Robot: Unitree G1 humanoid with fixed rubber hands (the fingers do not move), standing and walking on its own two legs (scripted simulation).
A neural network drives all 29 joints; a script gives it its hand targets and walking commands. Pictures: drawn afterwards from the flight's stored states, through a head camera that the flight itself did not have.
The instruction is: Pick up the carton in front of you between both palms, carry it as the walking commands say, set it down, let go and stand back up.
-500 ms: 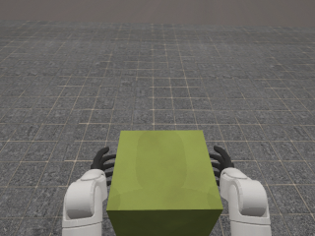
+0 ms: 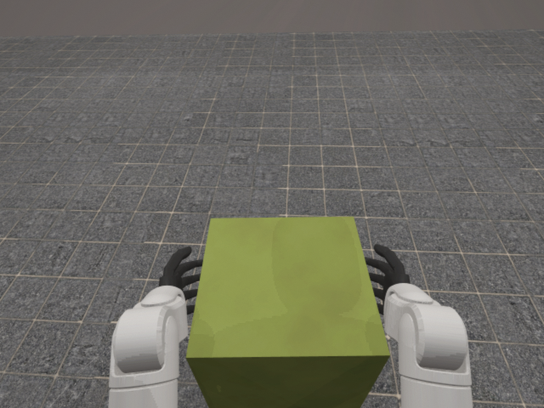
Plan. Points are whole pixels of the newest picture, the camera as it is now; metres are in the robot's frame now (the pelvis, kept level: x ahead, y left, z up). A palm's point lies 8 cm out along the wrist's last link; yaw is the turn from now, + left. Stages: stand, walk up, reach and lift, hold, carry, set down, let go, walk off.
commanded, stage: carry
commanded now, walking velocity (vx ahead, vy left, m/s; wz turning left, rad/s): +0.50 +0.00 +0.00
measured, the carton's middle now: (283, 322) +0.26 +0.00 -0.01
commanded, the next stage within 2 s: none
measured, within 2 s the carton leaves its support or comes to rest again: neither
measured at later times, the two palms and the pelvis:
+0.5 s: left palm (187, 158) +0.58 +0.19 +0.06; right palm (335, 157) +0.56 -0.11 +0.07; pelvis +0.31 +0.06 +0.00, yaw -4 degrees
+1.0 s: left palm (225, 85) +0.89 +0.14 +0.07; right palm (336, 85) +0.89 -0.16 +0.06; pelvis +0.62 -0.01 +0.00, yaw +0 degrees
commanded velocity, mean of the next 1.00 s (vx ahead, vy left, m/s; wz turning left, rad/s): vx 0.41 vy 0.00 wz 0.00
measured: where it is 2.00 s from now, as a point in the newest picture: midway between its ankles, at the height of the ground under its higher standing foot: (278, 289)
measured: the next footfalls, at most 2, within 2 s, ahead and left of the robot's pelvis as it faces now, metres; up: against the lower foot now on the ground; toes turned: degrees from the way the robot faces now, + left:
left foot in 0.34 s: +0.40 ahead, +0.13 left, +0.00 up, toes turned +10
right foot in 0.86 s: +0.72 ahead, -0.09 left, +0.00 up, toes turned -7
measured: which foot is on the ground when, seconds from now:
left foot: up 0.00-0.32, down 0.34-0.88, up 0.90-1.00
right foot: down 0.00-0.34, up 0.36-0.84, down 0.86-1.00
